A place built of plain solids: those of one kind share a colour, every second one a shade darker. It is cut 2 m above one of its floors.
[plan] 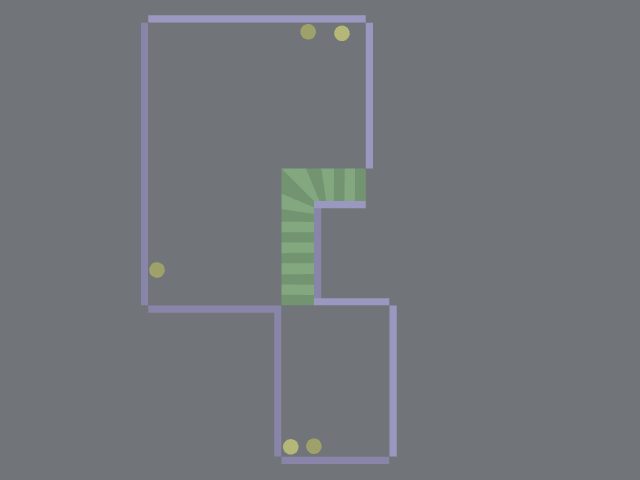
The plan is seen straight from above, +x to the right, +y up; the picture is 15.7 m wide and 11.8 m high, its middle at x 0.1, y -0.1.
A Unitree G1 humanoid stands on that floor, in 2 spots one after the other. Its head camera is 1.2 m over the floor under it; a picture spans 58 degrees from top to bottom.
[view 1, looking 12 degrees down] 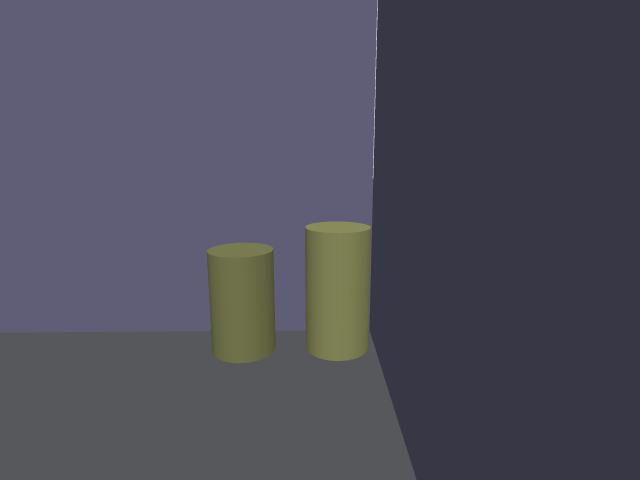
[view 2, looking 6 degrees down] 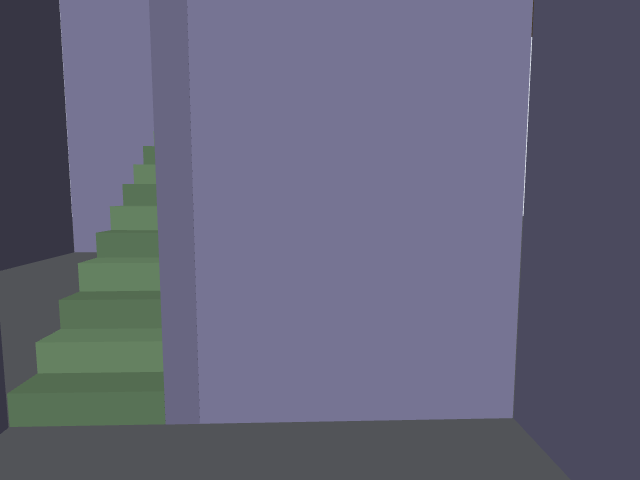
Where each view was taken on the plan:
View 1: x -0.47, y -2.70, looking -91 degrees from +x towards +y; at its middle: bin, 2.37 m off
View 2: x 0.69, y -3.89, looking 88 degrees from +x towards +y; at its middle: wall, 2.20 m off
